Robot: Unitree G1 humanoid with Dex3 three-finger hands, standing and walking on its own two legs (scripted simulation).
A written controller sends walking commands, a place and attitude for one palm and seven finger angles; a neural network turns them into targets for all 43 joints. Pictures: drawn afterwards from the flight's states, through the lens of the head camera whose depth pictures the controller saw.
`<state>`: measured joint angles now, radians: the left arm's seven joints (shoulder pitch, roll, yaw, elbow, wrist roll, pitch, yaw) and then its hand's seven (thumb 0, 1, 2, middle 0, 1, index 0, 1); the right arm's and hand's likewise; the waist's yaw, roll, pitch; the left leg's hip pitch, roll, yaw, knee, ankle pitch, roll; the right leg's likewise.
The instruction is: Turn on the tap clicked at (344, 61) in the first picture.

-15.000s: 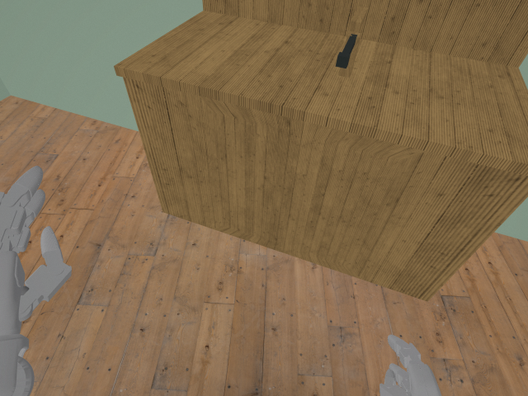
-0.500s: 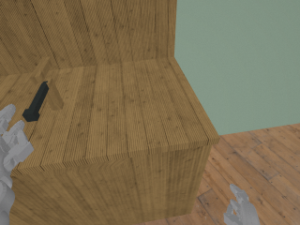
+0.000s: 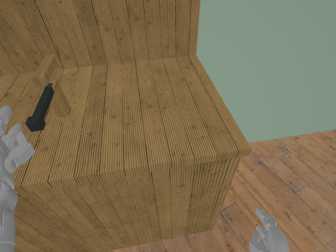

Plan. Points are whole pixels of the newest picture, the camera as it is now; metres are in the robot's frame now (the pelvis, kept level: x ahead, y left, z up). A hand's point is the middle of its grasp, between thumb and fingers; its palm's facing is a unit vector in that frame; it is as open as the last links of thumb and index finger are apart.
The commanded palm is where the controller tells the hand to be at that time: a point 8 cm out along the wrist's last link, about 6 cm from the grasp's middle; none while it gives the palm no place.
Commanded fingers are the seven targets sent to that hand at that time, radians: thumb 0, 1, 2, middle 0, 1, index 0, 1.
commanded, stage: reach beside the lever's end, fingers flat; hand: left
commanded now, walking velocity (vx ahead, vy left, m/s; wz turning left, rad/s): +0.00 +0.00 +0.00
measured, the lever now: (35, 123) +0.35 +0.36 +0.14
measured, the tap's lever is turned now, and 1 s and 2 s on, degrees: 0 0 0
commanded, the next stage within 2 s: none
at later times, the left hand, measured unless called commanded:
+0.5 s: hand (27, 141) +0.29 +0.36 +0.14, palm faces +0.50 -0.86 -0.09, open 8.4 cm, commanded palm +0.26 +0.40 +0.13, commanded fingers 0.00 0.90 0.90 -0.15 -0.15 -0.15 -0.15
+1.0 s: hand (23, 142) +0.30 +0.37 +0.13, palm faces +0.49 -0.87 -0.08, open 9.2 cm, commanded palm +0.27 +0.40 +0.12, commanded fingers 0.00 0.90 0.90 -0.15 -0.15 -0.15 -0.15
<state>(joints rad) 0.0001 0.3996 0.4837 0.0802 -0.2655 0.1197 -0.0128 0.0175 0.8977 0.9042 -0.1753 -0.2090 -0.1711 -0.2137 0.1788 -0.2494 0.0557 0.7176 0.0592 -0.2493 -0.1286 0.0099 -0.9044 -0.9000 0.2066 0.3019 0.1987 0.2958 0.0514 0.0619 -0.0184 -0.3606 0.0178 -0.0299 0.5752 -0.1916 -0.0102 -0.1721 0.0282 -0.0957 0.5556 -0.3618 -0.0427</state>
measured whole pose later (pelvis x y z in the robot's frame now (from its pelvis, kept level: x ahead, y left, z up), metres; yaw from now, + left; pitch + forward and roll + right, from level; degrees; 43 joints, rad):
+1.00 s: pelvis -0.03 -0.01 -0.02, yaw +0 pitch +3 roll -3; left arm -0.38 0.58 0.55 0.70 -0.23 -0.09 -0.18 -0.16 0.60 0.89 -0.15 -0.15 -0.15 -0.15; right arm 0.27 -0.30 0.04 0.75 0.08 -0.21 -0.11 0.01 -0.91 -0.90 0.21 0.30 0.20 0.30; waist 0.03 0.08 -0.04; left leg -0.59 0.03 -0.09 0.73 -0.21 -0.01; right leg -0.39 0.06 -0.13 0.71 -0.38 -0.06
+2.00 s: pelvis -0.08 -0.01 -0.03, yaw +0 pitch +2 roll -3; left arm -0.54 0.59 0.43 0.83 -0.17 -0.09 -0.03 -0.08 0.92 1.03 -0.16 -0.15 -0.15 -0.15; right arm 0.29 -0.29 0.06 0.78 0.08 -0.25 -0.11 0.01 -0.91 -0.90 0.21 0.30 0.20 0.30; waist 0.00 0.07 -0.02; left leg -0.64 0.00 -0.14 0.77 -0.28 0.00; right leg -0.46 0.07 -0.13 0.75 -0.33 -0.06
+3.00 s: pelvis -0.19 +0.05 -0.08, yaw -10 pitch -7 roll -4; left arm -0.65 0.65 0.32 0.63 -0.06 -0.11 0.04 0.01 0.90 0.91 -0.19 -0.26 -0.18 -0.26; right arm 0.32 -0.31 0.06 0.68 0.08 -0.11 -0.05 0.01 -0.91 -0.90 0.21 0.30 0.20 0.30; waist 0.01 0.06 0.10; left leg -0.71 0.01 -0.08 1.10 -0.48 0.04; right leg -0.64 0.00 -0.09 1.12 -0.43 -0.02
